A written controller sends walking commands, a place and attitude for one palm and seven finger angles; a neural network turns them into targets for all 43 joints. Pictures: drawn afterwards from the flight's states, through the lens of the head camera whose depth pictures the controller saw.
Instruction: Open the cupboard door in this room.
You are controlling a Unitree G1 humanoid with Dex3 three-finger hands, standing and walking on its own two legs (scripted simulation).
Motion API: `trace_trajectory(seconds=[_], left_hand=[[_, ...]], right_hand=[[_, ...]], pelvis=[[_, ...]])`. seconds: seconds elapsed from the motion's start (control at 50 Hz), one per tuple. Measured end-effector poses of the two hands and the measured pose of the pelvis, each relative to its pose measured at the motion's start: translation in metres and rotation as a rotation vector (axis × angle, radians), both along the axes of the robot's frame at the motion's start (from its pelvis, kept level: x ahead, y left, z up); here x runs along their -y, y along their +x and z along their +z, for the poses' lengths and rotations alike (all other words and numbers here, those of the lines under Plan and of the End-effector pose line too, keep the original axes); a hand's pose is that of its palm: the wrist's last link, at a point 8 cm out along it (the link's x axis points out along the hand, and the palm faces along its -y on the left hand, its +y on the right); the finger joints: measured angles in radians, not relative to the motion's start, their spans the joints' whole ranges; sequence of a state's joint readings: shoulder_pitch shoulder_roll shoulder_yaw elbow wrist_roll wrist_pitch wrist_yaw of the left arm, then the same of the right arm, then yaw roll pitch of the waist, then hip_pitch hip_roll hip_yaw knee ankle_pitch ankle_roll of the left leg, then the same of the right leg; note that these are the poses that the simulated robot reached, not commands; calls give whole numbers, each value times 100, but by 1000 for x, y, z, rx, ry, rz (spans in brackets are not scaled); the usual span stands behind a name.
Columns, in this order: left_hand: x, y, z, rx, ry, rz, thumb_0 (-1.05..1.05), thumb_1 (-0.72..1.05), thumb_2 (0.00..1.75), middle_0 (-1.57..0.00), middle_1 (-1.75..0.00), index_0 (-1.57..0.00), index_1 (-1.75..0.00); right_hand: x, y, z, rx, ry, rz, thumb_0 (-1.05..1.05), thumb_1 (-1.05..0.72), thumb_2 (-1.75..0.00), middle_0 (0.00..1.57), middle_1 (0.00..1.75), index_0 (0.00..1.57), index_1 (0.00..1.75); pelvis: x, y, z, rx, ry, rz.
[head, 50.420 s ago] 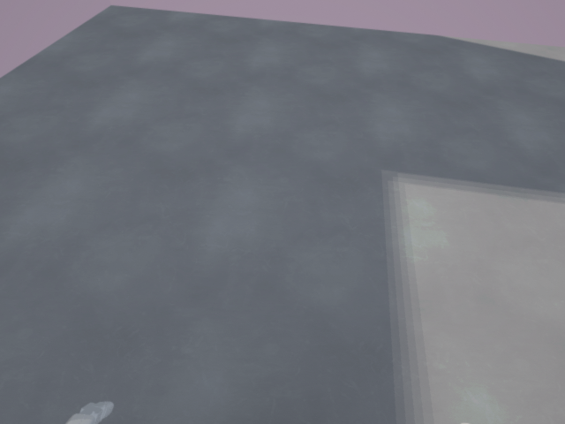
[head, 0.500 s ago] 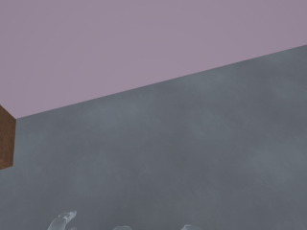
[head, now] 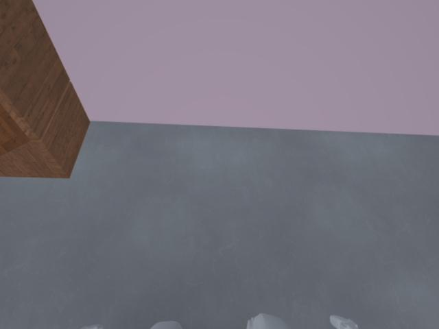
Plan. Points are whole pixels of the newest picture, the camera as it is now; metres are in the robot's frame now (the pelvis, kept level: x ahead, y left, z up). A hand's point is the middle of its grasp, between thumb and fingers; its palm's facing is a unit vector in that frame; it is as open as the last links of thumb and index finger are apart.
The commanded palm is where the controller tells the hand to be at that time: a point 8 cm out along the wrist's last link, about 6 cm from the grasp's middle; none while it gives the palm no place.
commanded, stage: turn to face it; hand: left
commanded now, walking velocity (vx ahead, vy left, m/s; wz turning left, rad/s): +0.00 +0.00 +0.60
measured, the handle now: out of the picture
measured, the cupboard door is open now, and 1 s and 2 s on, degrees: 45 45 45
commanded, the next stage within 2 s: take the last steps up to it in 1.24 s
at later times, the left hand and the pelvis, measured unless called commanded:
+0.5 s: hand out of the picture +0.02 +0.17 -0.17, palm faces +0.32 -0.92 -0.22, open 7.4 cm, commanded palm none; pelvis +0.02 -0.03 +0.00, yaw +19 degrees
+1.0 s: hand out of the picture +0.01 +0.15 -0.14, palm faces +0.56 -0.78 -0.27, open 7.4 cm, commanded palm none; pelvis +0.05 -0.06 +0.01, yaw +35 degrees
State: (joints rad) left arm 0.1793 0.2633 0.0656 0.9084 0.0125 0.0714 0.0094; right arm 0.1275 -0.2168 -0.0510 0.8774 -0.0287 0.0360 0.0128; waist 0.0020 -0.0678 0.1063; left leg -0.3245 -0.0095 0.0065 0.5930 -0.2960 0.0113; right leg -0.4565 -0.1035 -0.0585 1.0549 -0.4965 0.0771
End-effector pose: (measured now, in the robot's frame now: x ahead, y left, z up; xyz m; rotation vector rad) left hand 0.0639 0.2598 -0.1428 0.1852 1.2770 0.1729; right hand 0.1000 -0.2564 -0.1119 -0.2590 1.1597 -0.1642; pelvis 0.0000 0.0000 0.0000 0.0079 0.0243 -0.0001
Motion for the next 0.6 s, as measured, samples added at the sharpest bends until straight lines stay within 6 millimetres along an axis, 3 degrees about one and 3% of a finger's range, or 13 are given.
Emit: trace_trajectory(seconds=[0.12, 0.2, 0.32, 0.44, 0.52, 0.6], left_hand=[[4, 11, 21, 79, 35, 48, 0, 91, 90, -19, -30, -20, -29], [15, 14, 27, 139, 80, 71, 0, 91, 90, -19, -30, -20, -29], [37, -12, 36, 113, 79, 144, 0, 91, 90, -20, -30, -20, -29], [48, -44, 23, 65, 20, 237, 0, 91, 90, -20, -30, -20, -30], [40, -70, 0, 36, -16, 316, 0, 91, 90, -20, -30, -20, -30], [30, -85, -7, -5, -7, 377, 0, 91, 90, -20, -30, -20, -30]], right_hand=[[7, 4, -6, -50, 24, 50, 1, -90, -90, 20, 30, 21, 30], [23, 13, -23, -64, 53, 66, 1, -90, -90, 20, 30, 21, 30], [34, 41, -18, -80, 54, 125, 1, -90, -90, 20, 30, 20, 30], [15, 79, -3, -54, 42, 233, 1, -91, -90, 19, 30, 20, 30], [-9, 108, -5, 6, 17, 325, 1, -90, -90, 19, 30, 20, 30], [-24, 117, -2, 26, 2, 383, 1, -90, -90, 19, 30, 20, 30]], pelvis=[[15, 3, 6, -7, -13, 70], [35, 9, -2, -12, 7, 117], [43, 13, 7, 10, 16, 204], [42, 19, 10, 6, 35, 283], [30, 21, -5, 4, 8, 338], [30, 21, -6, 7, 8, 378]])
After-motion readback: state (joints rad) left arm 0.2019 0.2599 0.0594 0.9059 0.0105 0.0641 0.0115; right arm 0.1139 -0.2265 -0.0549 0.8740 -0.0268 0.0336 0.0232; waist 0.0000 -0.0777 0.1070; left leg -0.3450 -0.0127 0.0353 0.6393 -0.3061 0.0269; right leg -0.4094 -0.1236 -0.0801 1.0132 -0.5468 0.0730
